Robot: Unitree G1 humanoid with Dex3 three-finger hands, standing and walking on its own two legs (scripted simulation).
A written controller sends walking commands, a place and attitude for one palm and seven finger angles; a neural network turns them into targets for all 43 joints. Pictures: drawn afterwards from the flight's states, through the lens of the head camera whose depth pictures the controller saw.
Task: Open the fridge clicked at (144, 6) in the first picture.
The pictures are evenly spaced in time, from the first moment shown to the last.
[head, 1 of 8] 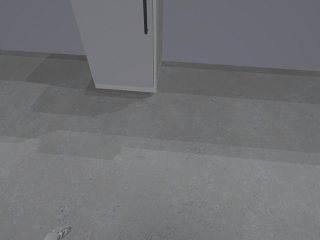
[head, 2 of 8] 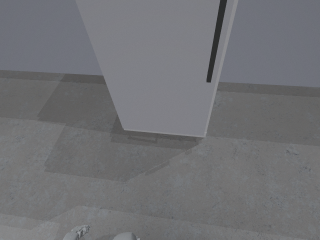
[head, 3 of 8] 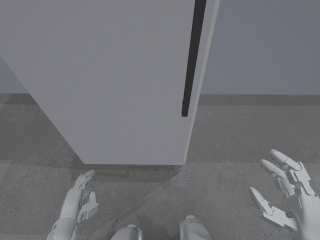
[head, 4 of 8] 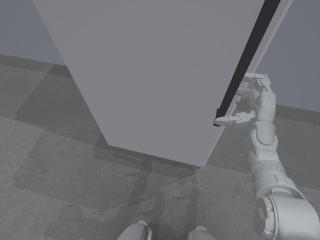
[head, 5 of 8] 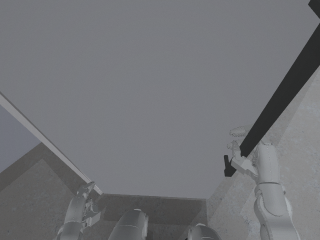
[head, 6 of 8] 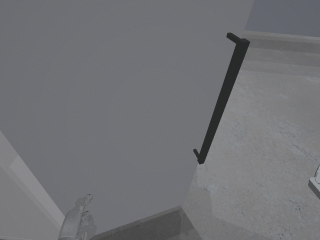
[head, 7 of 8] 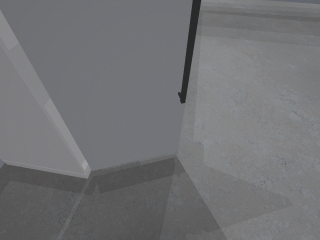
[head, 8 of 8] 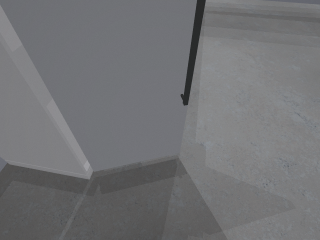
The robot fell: no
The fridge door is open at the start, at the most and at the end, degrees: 0 70 65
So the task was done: yes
